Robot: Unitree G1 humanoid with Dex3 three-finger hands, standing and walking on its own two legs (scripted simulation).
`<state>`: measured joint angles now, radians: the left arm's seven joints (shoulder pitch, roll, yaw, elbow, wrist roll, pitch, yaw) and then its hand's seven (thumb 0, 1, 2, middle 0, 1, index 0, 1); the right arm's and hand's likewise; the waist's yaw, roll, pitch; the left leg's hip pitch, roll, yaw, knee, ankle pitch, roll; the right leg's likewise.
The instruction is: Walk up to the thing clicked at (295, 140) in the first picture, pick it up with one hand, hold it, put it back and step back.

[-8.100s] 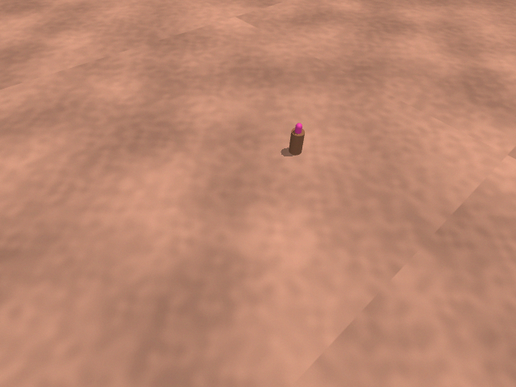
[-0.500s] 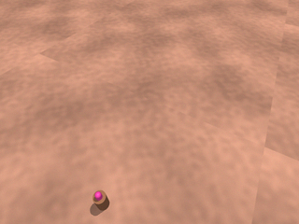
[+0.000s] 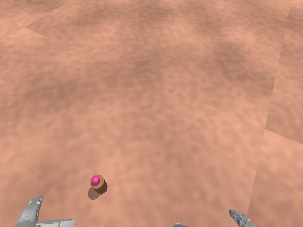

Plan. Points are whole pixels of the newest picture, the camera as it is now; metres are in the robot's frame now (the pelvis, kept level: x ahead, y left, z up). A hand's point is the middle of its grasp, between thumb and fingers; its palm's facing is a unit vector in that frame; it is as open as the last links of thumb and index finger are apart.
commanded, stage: go down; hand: left
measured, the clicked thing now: (98, 183) +0.39 +0.27 -0.65
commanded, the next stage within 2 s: none
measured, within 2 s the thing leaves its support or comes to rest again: neither
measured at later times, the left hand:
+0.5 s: hand (48, 224) +0.15 +0.29 -0.17, palm faces +0.12 -0.93 -0.35, open 17.3 cm
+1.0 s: hand (33, 213) +0.19 +0.38 -0.25, palm faces +0.27 -0.93 -0.25, open 17.4 cm
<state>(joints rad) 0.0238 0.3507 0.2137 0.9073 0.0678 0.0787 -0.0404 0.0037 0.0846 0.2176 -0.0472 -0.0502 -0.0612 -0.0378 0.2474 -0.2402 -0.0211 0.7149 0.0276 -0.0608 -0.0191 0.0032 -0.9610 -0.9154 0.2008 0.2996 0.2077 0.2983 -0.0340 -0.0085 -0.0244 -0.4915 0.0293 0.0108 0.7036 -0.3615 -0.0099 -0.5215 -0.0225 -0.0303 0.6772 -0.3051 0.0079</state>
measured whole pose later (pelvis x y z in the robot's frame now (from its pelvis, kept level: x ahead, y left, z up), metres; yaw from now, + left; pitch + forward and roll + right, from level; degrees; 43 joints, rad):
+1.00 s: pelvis -0.05 +0.00 -0.19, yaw +0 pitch +29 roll -3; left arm -0.06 0.57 0.60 0.75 -0.15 -0.25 -0.40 -0.01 -0.54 0.05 -0.06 -0.05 -0.07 -0.05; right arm 0.11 -0.31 0.01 0.62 0.00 -0.22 -0.06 0.01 -0.93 -0.90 0.20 0.30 0.21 0.30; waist 0.00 -0.04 -0.16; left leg -1.51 0.01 -0.06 1.68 -0.69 -0.01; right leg -1.51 -0.05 -0.06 1.61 -0.61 0.01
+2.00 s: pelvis -0.09 +0.01 -0.33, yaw -3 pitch +33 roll -7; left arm -0.44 0.88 0.89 1.07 -0.21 -0.34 -0.69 -0.01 -0.59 0.13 -0.03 -0.11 -0.05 -0.11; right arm 0.07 -0.37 0.10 0.68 -0.04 -0.22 -0.08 0.00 -0.87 -0.90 0.20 0.30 0.21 0.30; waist -0.04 -0.04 -0.11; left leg -2.01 0.00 -0.11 2.15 -0.72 -0.01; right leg -1.99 -0.05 -0.08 2.04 -0.62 0.01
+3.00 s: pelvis -0.10 +0.01 -0.39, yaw -4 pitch +30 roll -8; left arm -0.56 0.91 0.91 1.25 -0.29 -0.55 -0.72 -0.01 -0.60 0.03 -0.07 -0.10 -0.08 -0.09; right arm 0.04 -0.39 0.15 0.69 -0.08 -0.22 -0.03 0.00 -0.89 -0.90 0.20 0.30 0.21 0.30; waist -0.07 -0.08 -0.03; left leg -2.15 0.00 -0.12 2.35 -0.72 0.00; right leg -2.13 -0.05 -0.08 2.22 -0.61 0.02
